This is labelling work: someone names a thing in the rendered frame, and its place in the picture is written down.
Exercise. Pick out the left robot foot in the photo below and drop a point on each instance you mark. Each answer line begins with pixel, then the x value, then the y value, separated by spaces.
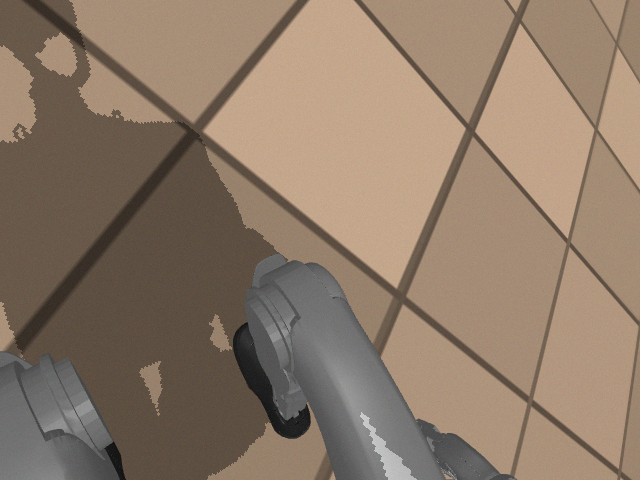
pixel 116 460

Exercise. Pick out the right robot foot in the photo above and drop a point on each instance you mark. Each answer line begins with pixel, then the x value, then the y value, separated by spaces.
pixel 258 382

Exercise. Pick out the right robot hand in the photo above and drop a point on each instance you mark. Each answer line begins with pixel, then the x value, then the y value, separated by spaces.
pixel 456 457

